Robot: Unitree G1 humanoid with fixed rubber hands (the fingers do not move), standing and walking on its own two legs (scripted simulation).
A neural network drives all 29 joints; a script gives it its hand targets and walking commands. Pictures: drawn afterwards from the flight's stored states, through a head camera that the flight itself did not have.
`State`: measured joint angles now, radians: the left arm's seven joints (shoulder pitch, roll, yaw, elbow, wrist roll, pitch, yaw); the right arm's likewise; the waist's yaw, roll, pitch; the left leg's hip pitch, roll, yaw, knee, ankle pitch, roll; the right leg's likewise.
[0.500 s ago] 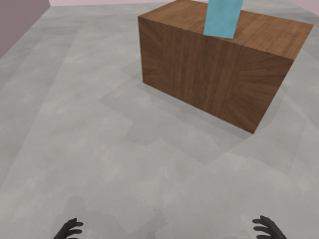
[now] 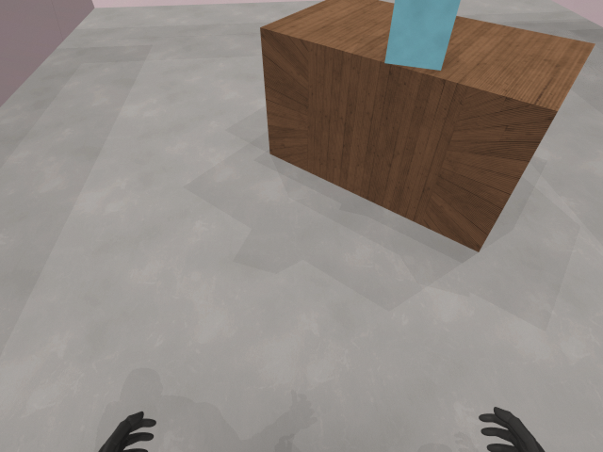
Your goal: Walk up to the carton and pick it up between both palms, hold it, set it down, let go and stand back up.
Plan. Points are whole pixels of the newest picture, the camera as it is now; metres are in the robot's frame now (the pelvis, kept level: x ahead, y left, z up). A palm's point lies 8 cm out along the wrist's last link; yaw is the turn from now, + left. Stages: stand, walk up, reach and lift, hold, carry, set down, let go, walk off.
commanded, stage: stand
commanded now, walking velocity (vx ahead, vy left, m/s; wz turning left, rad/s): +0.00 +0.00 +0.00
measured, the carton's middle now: (423, 19) +1.48 -0.40 +0.04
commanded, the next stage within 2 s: none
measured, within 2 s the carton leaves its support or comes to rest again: neither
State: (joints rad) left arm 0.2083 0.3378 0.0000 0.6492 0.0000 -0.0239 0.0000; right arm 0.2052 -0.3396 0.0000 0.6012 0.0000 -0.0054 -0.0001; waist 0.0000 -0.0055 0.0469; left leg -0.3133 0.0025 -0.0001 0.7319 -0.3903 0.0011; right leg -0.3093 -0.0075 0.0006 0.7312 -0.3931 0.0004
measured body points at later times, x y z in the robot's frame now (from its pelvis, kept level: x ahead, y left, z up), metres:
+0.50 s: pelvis +0.00 +0.00 +0.00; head +0.01 +0.00 +0.45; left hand +0.15 +0.28 -0.09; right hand +0.16 -0.28 -0.08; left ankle +0.00 +0.12 -0.71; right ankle +0.00 -0.12 -0.71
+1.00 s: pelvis +0.00 +0.00 +0.00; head +0.01 +0.00 +0.45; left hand +0.14 +0.28 -0.09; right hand +0.16 -0.28 -0.08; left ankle +0.00 +0.12 -0.71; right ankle +0.00 -0.12 -0.71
